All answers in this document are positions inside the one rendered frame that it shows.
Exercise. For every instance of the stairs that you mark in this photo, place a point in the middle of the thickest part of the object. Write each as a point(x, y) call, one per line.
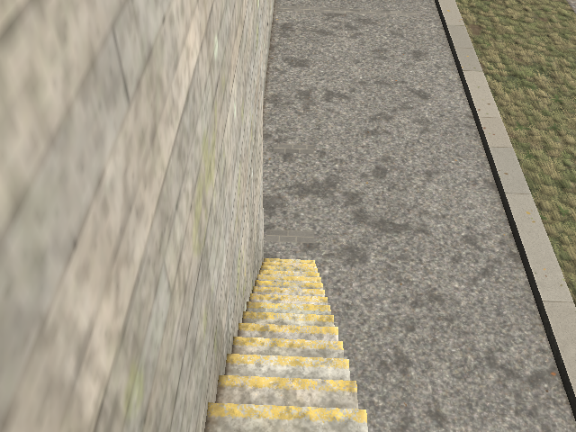
point(287, 371)

